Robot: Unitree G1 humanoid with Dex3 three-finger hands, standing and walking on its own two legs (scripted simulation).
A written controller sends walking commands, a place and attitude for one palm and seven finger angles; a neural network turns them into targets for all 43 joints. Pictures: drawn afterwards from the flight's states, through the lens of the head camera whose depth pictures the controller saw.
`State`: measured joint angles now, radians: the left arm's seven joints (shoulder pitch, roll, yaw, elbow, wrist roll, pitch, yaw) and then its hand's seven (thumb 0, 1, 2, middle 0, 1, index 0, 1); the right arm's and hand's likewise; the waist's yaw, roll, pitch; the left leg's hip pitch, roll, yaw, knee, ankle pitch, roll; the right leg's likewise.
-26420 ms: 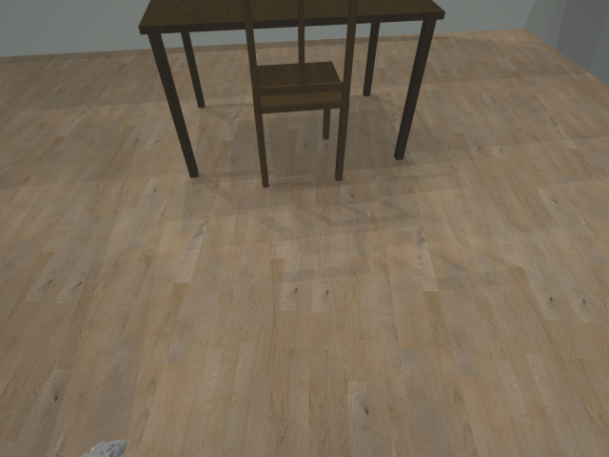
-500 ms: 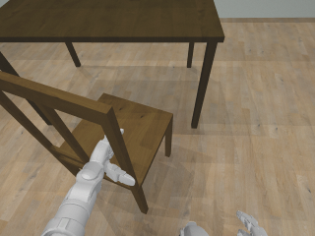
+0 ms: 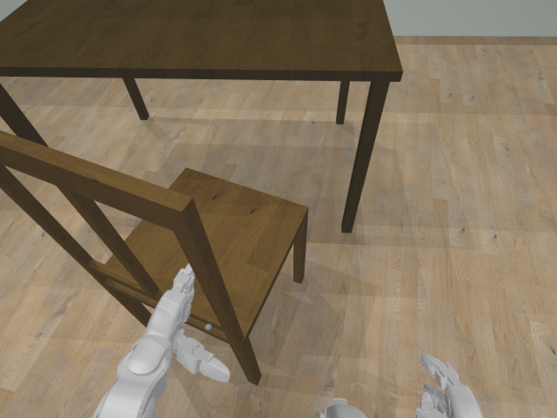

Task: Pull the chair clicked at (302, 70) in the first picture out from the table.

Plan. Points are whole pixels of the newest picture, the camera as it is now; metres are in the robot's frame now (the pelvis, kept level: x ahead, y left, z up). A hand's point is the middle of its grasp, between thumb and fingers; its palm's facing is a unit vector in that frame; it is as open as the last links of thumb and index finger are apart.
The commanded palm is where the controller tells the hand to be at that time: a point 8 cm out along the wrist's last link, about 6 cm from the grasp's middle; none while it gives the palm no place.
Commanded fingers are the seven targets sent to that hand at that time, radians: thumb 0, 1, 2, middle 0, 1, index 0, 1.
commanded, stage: draw the fingers out of the gap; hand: left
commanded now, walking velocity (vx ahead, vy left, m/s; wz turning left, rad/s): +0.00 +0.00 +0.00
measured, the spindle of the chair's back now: (119, 249) +0.40 +0.28 -0.03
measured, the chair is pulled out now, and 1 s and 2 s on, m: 0.41 0.41 0.41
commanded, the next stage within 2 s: draw the hand back to the body in 0.44 s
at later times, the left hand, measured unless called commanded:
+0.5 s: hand (194, 383) +0.19 +0.12 -0.03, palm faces -0.16 -0.98 -0.15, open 17.5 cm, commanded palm +0.17 +0.17 -0.01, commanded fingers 0.00 -0.55 0.20 0.00 0.00 0.00 0.00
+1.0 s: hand (142, 371) +0.18 +0.16 +0.06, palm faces -0.07 -1.00 -0.07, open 17.5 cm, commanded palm +0.15 +0.23 +0.08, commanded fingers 0.00 -0.44 0.25 -0.01 -0.02 -0.01 -0.02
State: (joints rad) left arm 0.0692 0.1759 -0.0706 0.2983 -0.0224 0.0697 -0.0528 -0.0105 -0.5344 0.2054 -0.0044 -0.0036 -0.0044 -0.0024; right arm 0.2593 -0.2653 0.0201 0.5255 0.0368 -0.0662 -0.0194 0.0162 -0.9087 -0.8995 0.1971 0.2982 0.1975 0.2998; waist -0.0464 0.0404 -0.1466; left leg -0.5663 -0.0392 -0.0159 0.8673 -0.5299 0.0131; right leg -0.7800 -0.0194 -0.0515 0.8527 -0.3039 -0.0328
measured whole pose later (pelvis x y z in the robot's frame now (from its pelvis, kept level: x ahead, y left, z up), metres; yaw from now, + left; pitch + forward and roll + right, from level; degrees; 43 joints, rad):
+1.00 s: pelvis -0.01 +0.01 -0.02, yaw +1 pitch +12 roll -1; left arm 0.56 0.23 0.04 -0.30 -0.22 -0.23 -0.17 -0.01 -0.54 0.20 0.00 0.00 0.00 0.00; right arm 0.27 -0.21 0.04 0.49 0.05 -0.22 -0.04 0.02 -0.91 -0.90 0.20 0.30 0.20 0.30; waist -0.01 0.06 -0.16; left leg -0.64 -0.03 -0.04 1.04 -0.60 0.02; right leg -0.82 -0.02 -0.08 0.96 -0.35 -0.02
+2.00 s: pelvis +0.03 +0.02 +0.04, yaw +0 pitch -2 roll -1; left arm 0.48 0.34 0.34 -0.39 -0.05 -0.17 0.12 0.01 0.86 0.88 -0.20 -0.29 -0.20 -0.29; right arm 0.22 -0.22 -0.01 0.67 0.00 -0.19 -0.04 0.02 -0.91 -0.90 0.20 0.30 0.20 0.30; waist 0.06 0.08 -0.01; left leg -0.01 -0.02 -0.03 0.43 -0.38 0.04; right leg -0.23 0.00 -0.06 0.45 -0.19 0.00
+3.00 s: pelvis -0.04 +0.02 +0.03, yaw -2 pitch +1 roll +0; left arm 0.51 0.40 0.42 -0.49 0.00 -0.24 0.15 0.01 0.89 0.90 -0.21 -0.30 -0.21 -0.30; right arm 0.24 -0.23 0.00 0.58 0.00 -0.08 -0.06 0.02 -0.91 -0.90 0.20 0.30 0.20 0.30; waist 0.00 -0.01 0.03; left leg -0.27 -0.05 0.01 0.63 -0.38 0.04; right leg -0.45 -0.02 -0.02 0.55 -0.13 0.00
